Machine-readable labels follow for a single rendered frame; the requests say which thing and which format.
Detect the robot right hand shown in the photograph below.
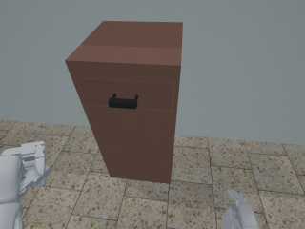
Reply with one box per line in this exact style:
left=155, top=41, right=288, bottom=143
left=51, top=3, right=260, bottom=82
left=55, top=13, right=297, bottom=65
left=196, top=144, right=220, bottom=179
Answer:
left=222, top=188, right=259, bottom=229

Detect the cabinet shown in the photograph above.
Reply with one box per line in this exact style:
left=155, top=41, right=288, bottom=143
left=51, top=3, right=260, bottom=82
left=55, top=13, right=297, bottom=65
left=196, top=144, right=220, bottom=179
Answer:
left=65, top=21, right=183, bottom=184

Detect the handle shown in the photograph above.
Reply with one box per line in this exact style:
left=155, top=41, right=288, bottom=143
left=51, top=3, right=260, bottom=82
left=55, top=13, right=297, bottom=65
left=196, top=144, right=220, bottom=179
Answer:
left=108, top=94, right=138, bottom=110

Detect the drawer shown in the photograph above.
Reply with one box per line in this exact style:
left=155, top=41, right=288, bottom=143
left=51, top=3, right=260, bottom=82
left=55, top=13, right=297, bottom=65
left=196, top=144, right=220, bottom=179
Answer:
left=77, top=77, right=173, bottom=111

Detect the left robot forearm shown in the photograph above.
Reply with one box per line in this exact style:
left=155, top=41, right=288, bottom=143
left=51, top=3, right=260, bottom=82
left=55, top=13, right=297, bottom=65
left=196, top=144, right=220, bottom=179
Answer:
left=0, top=201, right=25, bottom=229

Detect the robot left hand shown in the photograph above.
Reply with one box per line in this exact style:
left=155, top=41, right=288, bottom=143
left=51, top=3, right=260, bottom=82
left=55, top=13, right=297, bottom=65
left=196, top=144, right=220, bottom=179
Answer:
left=0, top=141, right=50, bottom=203

